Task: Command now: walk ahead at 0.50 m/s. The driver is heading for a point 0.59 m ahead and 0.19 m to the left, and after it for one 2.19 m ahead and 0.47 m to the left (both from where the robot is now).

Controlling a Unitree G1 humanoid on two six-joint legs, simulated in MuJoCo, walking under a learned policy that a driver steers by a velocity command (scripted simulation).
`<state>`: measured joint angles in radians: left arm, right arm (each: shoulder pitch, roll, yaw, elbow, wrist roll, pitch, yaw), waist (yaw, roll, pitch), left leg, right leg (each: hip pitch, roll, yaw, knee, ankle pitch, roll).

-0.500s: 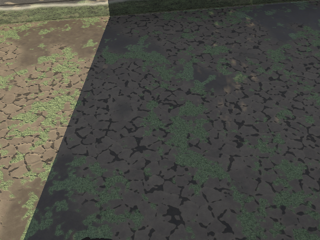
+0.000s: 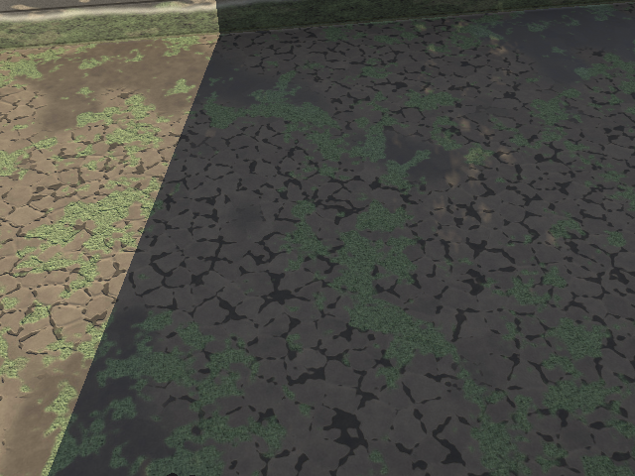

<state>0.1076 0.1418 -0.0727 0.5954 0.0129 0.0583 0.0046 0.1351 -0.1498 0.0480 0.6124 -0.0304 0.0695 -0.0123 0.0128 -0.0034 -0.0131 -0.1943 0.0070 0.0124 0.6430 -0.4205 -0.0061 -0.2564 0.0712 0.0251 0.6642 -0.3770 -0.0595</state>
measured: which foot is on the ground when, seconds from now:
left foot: down 0.00-1.00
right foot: down 0.00-1.00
